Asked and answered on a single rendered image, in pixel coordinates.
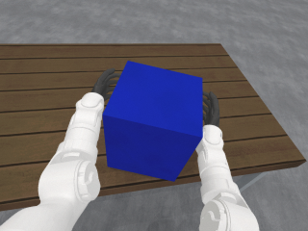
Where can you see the table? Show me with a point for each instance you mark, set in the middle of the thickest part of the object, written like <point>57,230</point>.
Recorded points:
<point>40,84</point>

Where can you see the robot left upper arm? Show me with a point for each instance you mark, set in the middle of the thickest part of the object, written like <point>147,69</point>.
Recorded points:
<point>65,190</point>

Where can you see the robot left hand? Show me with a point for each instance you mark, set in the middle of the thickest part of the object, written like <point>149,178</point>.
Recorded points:
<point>103,82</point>

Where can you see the carton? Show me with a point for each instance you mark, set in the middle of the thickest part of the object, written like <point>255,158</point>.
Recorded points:
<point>153,121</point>

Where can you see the robot right upper arm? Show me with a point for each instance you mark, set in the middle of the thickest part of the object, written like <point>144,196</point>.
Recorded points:
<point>221,215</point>

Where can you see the robot right forearm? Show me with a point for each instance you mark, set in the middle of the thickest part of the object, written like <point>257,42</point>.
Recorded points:
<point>214,171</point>

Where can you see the robot left forearm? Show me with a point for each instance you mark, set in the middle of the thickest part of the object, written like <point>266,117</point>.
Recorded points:
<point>82,133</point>

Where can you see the robot right hand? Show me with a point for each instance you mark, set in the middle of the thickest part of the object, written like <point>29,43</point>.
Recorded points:
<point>212,111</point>

